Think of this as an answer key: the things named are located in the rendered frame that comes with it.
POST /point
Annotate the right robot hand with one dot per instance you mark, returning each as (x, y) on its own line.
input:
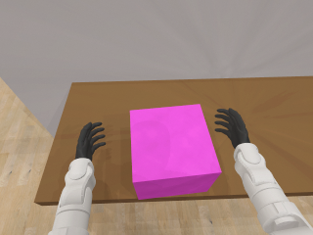
(236, 132)

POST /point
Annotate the left robot hand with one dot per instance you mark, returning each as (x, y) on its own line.
(85, 148)

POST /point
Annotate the table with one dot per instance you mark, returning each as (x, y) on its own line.
(277, 112)

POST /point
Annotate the robot left forearm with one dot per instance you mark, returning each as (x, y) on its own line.
(74, 207)

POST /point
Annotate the robot right forearm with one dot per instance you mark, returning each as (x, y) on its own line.
(274, 210)

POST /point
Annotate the carton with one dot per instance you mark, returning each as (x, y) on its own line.
(171, 152)

